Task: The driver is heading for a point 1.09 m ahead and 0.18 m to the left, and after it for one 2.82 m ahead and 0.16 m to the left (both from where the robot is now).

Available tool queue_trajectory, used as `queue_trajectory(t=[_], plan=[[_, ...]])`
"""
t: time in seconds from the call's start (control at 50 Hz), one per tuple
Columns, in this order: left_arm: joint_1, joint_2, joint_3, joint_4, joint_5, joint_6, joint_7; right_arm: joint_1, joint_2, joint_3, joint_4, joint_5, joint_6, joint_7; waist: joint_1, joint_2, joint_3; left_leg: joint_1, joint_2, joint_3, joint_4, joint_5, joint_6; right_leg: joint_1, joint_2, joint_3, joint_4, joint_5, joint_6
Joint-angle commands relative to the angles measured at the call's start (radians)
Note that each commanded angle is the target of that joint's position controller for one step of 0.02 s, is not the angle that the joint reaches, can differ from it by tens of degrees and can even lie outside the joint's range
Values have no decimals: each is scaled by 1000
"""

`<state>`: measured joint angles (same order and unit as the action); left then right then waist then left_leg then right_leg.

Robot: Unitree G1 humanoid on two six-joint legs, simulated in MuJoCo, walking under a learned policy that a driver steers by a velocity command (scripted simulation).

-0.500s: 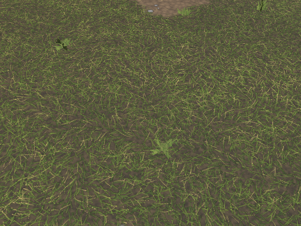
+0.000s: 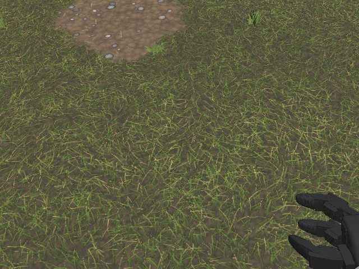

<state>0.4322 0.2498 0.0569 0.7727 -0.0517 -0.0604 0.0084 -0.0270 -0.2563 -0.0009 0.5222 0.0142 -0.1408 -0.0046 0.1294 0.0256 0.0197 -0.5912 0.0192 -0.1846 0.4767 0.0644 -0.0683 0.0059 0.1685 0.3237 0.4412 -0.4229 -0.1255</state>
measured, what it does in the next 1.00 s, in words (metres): walks ahead, turning left: left foot, then right foot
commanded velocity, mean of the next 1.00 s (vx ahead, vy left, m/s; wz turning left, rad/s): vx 1.00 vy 0.00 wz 0.44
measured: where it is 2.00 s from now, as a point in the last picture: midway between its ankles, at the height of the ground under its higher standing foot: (159, 101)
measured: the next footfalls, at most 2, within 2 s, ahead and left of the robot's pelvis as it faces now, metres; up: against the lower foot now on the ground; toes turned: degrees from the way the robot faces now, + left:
left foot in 0.04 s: +0.25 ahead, +0.17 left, +0.00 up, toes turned -12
right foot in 0.44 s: +0.52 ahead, -0.15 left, +0.00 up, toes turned +5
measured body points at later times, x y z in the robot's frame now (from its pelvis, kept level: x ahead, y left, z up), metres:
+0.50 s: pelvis +0.41 -0.01 -0.01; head +0.42 -0.02 +0.44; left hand +0.65 +0.23 -0.05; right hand +0.41 -0.28 -0.14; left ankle +0.25 +0.14 -0.65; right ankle +0.48 -0.14 -0.73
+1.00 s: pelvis +0.81 +0.13 -0.02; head +0.83 +0.14 +0.43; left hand +0.82 +0.42 -0.11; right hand +1.03 -0.07 -0.12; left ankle +0.84 +0.19 -0.73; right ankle +0.80 -0.08 -0.62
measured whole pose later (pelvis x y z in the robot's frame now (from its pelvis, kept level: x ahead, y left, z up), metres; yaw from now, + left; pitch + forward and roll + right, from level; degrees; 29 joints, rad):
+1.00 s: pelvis +0.81 +0.13 -0.02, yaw +31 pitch -2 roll +0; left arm 0.18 0.26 0.01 0.70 -0.03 -0.14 0.00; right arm 0.33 -0.31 -0.06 0.68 0.00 -0.05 0.05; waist -0.02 -0.01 0.07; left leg -0.38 -0.14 0.05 0.66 -0.24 0.14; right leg -0.38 -0.05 0.10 1.35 -0.33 -0.03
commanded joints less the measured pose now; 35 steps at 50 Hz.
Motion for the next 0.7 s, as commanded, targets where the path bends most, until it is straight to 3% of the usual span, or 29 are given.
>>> queue_trajectory(t=[0.02, 0.04, 0.06, 0.08, 0.1, 0.12, 0.14, 0.16, 0.18, 0.2, 0.22, 0.26, 0.28, 0.32, 0.38, 0.4, 0.42, 0.44, 0.46, 0.48, 0.5, 0.52, 0.54, 0.56, 0.58, 0.6, 0.66, 0.7], plan=[[-39, 153, 47, -41, 9, 8, 8, 67, -181, -92, -56, 29, -29, -6, -142, -135, -81, 416, -48, 73, -49, -61, 36, -163, -143, 152, 123, 494, -27], [-84, 140, 38, -68, 37, 13, -1, 293, -204, -109, -20, 31, -25, -11, -262, -141, -249, 687, 36, 42, 48, -143, 79, -230, -134, 101, 371, 559, 7], [-59, 32, -1, -92, 86, 7, -9, 534, -261, -115, 26, 25, -10, -17, -308, 27, -419, 992, 199, -154, 114, -344, 125, -402, -91, -13, 711, 167, 18], [139, -21, -31, -116, -11, -13, -17, 543, -327, -127, 97, -11, -12, 15, -173, 581, -506, 1159, 431, -835, -142, -807, 341, -748, -44, -106, 1002, -111, 58], [62, 70, -26, -70, -23, -7, -5, 499, -177, -105, 66, -12, -1, 16, -236, 355, -334, 1054, 359, -829, -207, -981, 317, -851, -141, -129, 1049, -22, 52], [-94, 120, -20, -98, 5, -10, -12, 473, -120, -92, 88, -11, 13, 10, -261, 176, -180, 923, 294, -627, -198, -821, 287, -874, -154, -163, 1028, 29, 44], [-227, 107, -23, -128, 34, -22, -16, 471, -132, -90, 107, -24, 21, 15, -264, -21, -83, 776, 230, -492, -206, -613, 276, -840, -165, -188, 979, 35, 41], [-292, 83, -27, -162, 52, -40, -18, 450, -141, -90, 124, -26, 21, 21, -233, -29, -20, 686, 197, -434, -210, -486, 293, -836, -187, -185, 890, 50, 38], [-306, 66, -30, -175, 51, -49, -25, 434, -116, -80, 134, -26, 20, 24, -193, 12, 3, 614, 163, -384, -229, -417, 296, -793, -213, -184, 820, 43, 38], [-293, 56, -33, -178, 47, -52, -28, 419, -80, -69, 140, -13, 21, 30, -159, 51, 7, 574, 140, -355, -246, -382, 301, -764, -224, -192, 741, 42, 45], [-290, 51, -37, -180, 52, -53, -29, 413, -67, -64, 143, 0, 23, 33, -139, 48, 10, 527, 129, -341, -259, -355, 310, -733, -233, -198, 664, 37, 55], [-327, 52, -51, -204, 65, -65, -39, 366, -132, -82, 134, 23, 25, 19, -110, 45, 57, 385, 148, -298, -289, -322, 321, -648, -256, -204, 440, 103, 84], [-361, 54, -55, -211, 68, -73, -46, 355, -167, -94, 131, 27, 27, 13, -114, 33, 59, 300, 132, -252, -301, -310, 307, -538, -239, -224, 341, 193, 95], [-378, 80, -47, -206, 57, -80, -51, 369, -213, -109, 131, 29, 30, 6, -111, 33, 46, 136, 127, -214, -340, -293, 287, -274, -193, -257, 249, 393, 117], [-358, 141, -13, -199, 39, -73, -32, 443, -181, -97, 153, 35, 38, 8, -86, 35, 37, 173, 111, -188, -254, -279, 233, -130, -176, -258, 156, 356, 120], [-306, 165, 5, -189, 38, -73, -22, 462, -171, -92, 161, 29, 42, 9, -50, 29, 2, 189, 81, -160, -135, -176, 206, -48, -163, -274, 127, 314, 109], [-183, 193, 25, -167, 40, -73, -13, 452, -154, -83, 156, 19, 42, 13, 24, 11, -82, 131, 34, -110, 84, -95, 167, 119, -200, -256, 142, 293, 92], [34, 263, 49, -139, 49, -65, 1, 450, -87, -58, 130, -8, 40, 13, 107, -115, -252, -16, -22, -33, 447, -249, 129, 377, -396, -31, 116, 36, 34], [78, 337, 59, -116, 66, -51, -12, 585, 13, -26, 91, 57, 30, 7, 9, -452, -379, -236, -59, 35, 792, -593, 106, 494, -614, 524, -112, -356, -109], [14, 255, 47, -122, 49, -48, -12, 517, -62, -38, 109, 80, 41, -9, 18, -318, -226, -359, 0, 47, 935, -504, 101, 372, -597, 579, -183, -456, -99], [-16, 194, 33, -108, 39, -45, -8, 418, -90, -45, 100, 61, 49, -12, 20, -219, -95, -411, 39, 79, 975, -439, 104, 275, -574, 400, -174, -299, -79], [-52, 151, 21, -95, 53, -41, -7, 386, -89, -47, 104, 39, 60, -11, -12, -121, -45, -370, 79, 90, 957, -390, 104, 172, -538, 253, -168, -131, -65], [-94, 116, 14, -84, 70, -38, -10, 353, -76, -50, 95, 25, 70, -4, -47, -106, 14, -332, 106, 84, 918, -364, 104, 61, -497, 136, -186, -19, -58], [-134, 91, 10, -71, 77, -40, -10, 337, -54, -50, 85, 28, 85, 6, -85, -136, 53, -293, 136, 71, 891, -359, 107, -26, -476, 36, -206, 68, -44], [-169, 74, 9, -63, 70, -43, -12, 324, -33, -47, 75, 36, 101, 14, -113, -145, 71, -282, 156, 67, 868, -368, 107, -73, -471, -41, -230, 128, -31], [-188, 69, 10, -57, 62, -46, -12, 318, -23, -45, 67, 35, 114, 18, -130, -125, 79, -281, 167, 68, 854, -360, 106, -99, -468, -113, -254, 182, -22], [-240, 115, 25, -46, 59, -59, 0, 265, -35, -40, 29, 19, 121, 34, -169, -90, 104, -270, 182, 75, 734, -199, 88, -154, -453, -308, -305, 348, -11], [-247, 158, 35, -40, 56, -63, 7, 196, -54, -39, 18, 13, 116, 50, -157, -36, 120, -185, 157, 151, 552, -46, 105, -171, -399, -442, -342, 373, 22]])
